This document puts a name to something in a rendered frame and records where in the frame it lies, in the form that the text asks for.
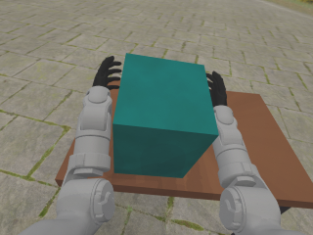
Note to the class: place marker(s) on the right robot hand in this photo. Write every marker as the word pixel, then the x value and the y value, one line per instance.
pixel 218 90

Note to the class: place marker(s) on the right robot forearm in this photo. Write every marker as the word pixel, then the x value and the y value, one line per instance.
pixel 235 167

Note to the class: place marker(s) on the robot right upper arm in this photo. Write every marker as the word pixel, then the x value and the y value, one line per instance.
pixel 251 211

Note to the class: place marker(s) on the carton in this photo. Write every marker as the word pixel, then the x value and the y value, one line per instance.
pixel 164 119

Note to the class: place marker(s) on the left robot forearm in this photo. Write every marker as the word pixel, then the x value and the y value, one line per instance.
pixel 92 137

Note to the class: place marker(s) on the table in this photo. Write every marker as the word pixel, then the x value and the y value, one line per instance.
pixel 267 147

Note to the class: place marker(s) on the robot left upper arm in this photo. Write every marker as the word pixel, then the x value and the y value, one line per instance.
pixel 83 206

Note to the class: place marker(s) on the left robot hand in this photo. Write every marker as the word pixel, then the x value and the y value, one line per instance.
pixel 101 77

